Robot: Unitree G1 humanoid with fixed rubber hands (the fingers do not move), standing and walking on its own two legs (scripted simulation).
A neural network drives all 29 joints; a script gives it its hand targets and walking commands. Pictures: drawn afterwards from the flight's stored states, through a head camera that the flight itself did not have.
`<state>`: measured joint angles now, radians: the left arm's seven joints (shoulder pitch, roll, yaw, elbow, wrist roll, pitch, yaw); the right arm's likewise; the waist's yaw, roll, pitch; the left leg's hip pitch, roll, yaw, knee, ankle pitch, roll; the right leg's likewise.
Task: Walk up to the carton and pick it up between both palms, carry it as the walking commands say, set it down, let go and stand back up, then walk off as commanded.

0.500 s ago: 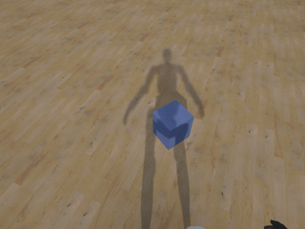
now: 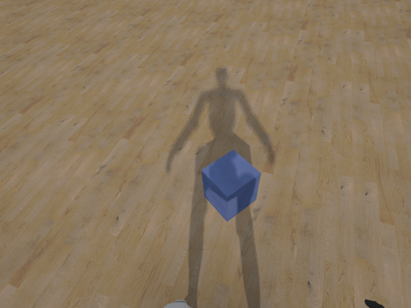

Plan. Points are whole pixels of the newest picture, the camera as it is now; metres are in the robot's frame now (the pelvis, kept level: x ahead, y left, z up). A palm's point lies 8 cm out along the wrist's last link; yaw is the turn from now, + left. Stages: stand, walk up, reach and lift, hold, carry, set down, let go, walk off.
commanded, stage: walk up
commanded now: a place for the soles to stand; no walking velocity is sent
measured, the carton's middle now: (230, 185) +0.79 -0.08 -0.64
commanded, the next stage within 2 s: none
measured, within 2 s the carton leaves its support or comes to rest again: neither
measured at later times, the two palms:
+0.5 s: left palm out of the picture +0.16 +0.37 -0.09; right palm (357, 279) +0.19 -0.27 -0.10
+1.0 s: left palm (62, 260) +0.26 +0.37 -0.11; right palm (331, 236) +0.29 -0.26 -0.11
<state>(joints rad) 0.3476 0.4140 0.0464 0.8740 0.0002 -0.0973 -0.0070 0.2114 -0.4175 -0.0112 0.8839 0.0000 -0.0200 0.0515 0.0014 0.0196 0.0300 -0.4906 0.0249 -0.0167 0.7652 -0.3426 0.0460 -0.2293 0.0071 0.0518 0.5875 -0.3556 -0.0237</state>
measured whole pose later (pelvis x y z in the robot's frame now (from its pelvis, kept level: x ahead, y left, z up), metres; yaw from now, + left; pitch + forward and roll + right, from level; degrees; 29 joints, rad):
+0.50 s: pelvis +0.11 +0.04 +0.00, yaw +0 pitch +0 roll +1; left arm 0.30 0.45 0.05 0.88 0.00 -0.04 -0.04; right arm 0.22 -0.41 -0.01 0.87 0.00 -0.08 0.05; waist 0.00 -0.01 0.05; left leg -0.24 -0.03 0.03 0.50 -0.26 0.04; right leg -0.39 0.00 0.05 0.77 -0.33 -0.01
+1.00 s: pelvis +0.21 +0.05 -0.01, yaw +0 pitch -2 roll -1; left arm 0.30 0.40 0.05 0.84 0.00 -0.05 -0.01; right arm 0.22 -0.41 -0.01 0.87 0.00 -0.07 0.02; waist 0.00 0.02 0.10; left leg -0.39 -0.01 0.02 0.64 -0.19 0.04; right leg -0.28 0.03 0.04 0.85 -0.45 -0.02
